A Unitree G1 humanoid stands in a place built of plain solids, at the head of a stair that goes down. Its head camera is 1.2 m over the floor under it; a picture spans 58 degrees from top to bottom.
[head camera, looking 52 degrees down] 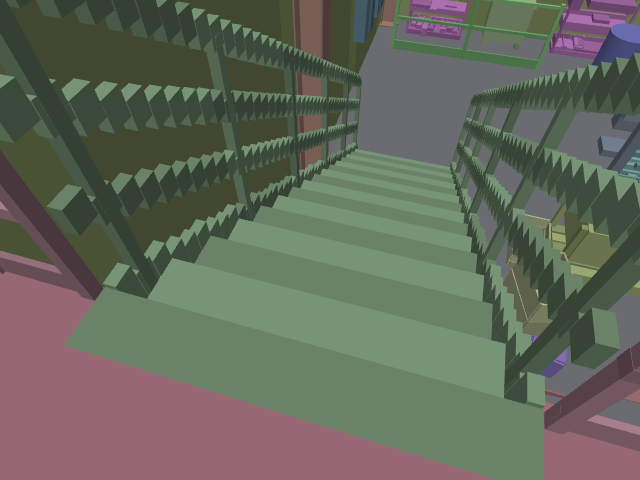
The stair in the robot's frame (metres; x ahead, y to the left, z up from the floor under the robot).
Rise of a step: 0.17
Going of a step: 0.26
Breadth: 1.36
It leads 17 degrees to the right of straight ahead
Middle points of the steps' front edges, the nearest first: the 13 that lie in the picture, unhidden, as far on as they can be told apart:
0.55 0.05 0.00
0.81 -0.03 -0.17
1.06 -0.10 -0.35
1.31 -0.18 -0.52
1.57 -0.25 -0.70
1.82 -0.33 -0.87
2.08 -0.40 -1.05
2.33 -0.48 -1.22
2.58 -0.55 -1.40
2.84 -0.63 -1.57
3.09 -0.70 -1.75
3.35 -0.78 -1.92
3.60 -0.86 -2.10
